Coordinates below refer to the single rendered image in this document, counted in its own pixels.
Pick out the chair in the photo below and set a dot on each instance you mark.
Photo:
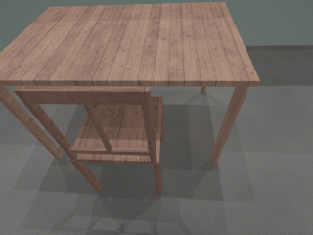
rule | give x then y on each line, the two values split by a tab
123	125

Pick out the table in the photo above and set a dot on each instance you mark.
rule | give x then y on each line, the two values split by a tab
193	44

